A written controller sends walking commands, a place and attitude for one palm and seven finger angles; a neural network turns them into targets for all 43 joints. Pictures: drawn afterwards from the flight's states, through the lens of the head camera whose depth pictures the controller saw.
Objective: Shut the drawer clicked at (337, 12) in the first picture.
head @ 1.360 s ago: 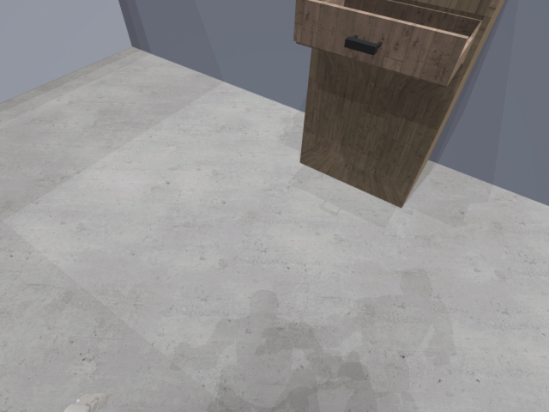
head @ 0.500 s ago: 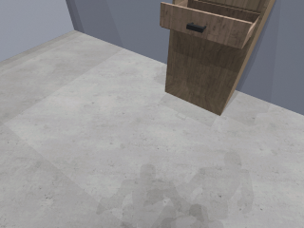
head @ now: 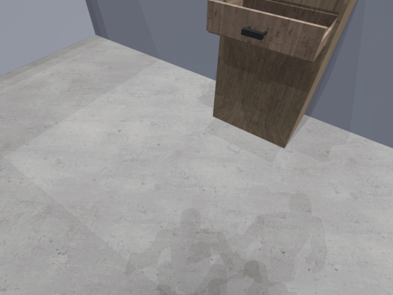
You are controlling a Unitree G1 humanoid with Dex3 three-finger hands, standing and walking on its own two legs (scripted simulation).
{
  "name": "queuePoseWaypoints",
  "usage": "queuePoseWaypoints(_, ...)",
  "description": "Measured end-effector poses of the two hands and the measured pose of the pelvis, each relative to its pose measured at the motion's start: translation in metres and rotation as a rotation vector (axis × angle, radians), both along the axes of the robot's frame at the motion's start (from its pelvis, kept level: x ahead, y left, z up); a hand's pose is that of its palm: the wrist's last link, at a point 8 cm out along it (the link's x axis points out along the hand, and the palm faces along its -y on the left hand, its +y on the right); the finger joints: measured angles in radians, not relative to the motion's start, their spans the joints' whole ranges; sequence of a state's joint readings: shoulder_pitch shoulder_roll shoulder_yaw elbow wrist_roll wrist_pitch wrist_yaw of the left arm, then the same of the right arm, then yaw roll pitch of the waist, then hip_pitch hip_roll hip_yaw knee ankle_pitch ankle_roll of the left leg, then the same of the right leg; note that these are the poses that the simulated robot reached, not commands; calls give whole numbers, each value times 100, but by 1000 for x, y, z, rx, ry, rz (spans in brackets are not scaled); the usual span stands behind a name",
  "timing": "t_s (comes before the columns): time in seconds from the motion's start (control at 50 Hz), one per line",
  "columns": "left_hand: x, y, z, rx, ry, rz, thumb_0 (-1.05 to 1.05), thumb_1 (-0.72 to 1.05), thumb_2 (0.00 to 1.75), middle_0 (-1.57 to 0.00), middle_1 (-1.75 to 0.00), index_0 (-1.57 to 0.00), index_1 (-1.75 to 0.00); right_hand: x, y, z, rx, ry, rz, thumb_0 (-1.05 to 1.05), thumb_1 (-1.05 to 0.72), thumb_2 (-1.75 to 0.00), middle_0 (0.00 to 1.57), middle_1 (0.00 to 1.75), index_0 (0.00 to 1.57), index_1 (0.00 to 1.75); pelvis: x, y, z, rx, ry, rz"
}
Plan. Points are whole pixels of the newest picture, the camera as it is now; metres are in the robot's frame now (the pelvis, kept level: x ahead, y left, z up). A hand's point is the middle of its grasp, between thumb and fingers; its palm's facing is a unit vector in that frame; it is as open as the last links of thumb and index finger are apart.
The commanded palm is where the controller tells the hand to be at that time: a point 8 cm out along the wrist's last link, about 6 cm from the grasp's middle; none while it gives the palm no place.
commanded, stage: look at it before walking up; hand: left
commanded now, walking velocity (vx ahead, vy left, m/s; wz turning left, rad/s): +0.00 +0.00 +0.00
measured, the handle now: (254, 31) +1.15 -0.20 +0.03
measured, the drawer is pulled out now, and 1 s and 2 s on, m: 0.20 0.20 0.20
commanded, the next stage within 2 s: walk to a spot facing it in 0.18 s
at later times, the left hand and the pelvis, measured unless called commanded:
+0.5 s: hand out of the picture +0.06 +0.22 -0.18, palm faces +0.00 -0.97 -0.25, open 7.4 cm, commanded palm none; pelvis +0.03 +0.01 -0.01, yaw +0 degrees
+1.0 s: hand (147, 223) +0.34 +0.16 -0.19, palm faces -0.04 -0.98 -0.19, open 7.4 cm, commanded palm none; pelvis +0.21 -0.02 -0.03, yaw +0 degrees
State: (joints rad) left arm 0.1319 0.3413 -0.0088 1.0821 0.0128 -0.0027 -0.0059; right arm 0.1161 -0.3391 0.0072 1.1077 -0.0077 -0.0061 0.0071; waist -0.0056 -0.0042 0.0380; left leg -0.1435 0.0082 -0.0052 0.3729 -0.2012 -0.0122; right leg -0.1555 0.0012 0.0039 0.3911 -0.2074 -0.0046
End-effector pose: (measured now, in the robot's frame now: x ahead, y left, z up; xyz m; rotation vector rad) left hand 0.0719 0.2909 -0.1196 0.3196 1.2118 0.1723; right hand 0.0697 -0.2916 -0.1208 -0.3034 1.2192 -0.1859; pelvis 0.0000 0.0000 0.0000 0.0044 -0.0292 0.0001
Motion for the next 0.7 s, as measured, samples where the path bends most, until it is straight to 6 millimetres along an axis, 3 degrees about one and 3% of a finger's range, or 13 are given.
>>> queuePoseWaypoints(0.38, 3, -3, -4, -6, 10, 12, 0, 90, 89, -20, -30, -20, -30, 8, 6, -2, 5, 2, 0, 1, -91, -90, 20, 30, 20, 30, 11, 1, -1, -3, 2, -4)
queuePoseWaypoints(0.48, -12, -16, -21, -73, 57, 47, 0, 90, 89, -20, -30, -20, -30, -3, 28, -15, 43, 55, -12, 1, -91, -90, 20, 30, 20, 30, 28, 7, -7, -18, 13, 0)
queuePoseWaypoints(0.6, -35, -25, -46, -157, 188, 105, 0, 90, 89, -20, -30, -20, -30, -17, 67, -25, 81, 126, -69, 1, -91, -90, 20, 30, 20, 30, 61, 25, -16, -15, 18, -8)
queuePoseWaypoints(0.64, -32, -27, -46, -167, 243, 95, 0, 90, 89, -20, -30, -20, -30, -27, 81, -26, 94, 143, -109, 1, -91, -90, 20, 30, 20, 30, 72, 28, -15, -13, 21, -19)
queuePoseWaypoints(0.7, -6, -30, -43, -180, 251, 78, 1, 91, 89, -20, -30, -20, -30, -50, 101, -20, 122, 226, -166, 0, -91, -90, 20, 30, 20, 30, 90, 28, -11, -13, 25, -18)
